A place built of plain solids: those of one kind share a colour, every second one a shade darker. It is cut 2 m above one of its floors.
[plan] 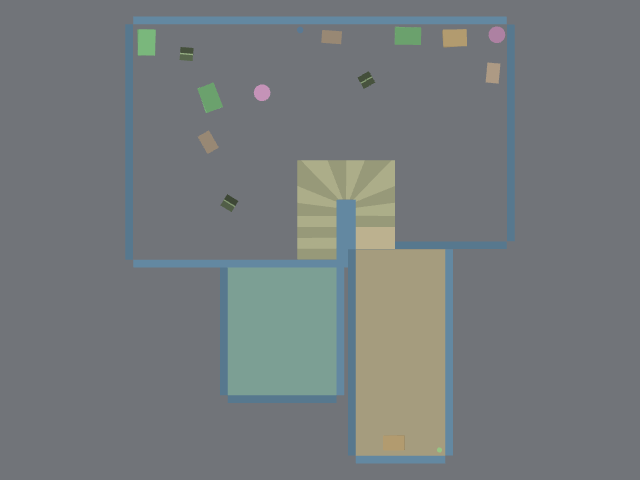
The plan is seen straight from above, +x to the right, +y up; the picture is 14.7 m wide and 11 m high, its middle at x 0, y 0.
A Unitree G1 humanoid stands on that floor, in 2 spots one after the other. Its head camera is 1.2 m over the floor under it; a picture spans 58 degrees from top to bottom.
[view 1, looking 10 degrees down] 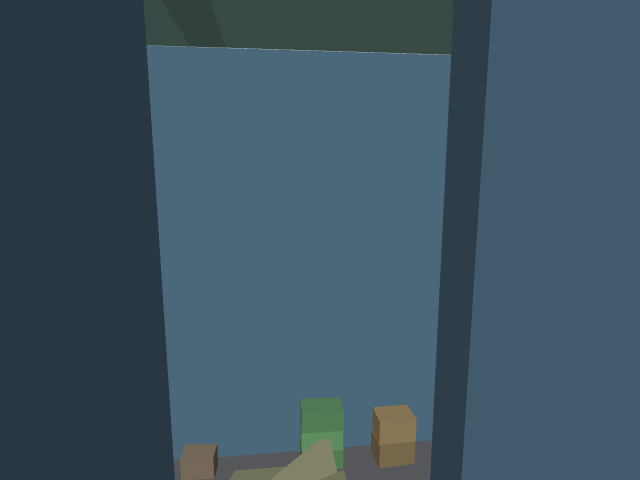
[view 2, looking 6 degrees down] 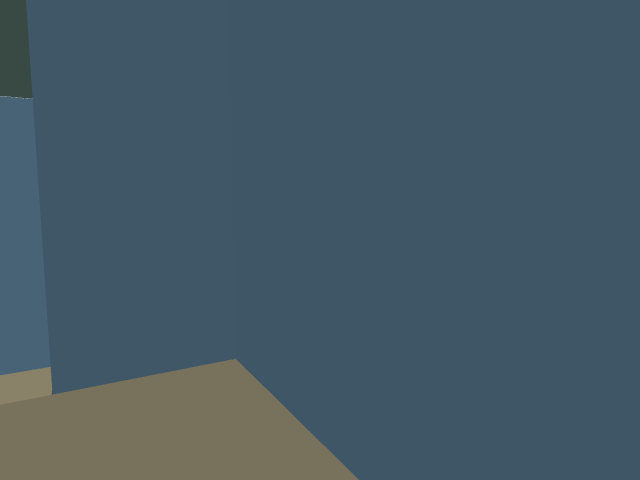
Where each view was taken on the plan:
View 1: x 1.30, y -1.04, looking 83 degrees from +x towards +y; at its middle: wall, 6.12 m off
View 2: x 1.87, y -3.18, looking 60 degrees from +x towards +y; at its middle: wall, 2.02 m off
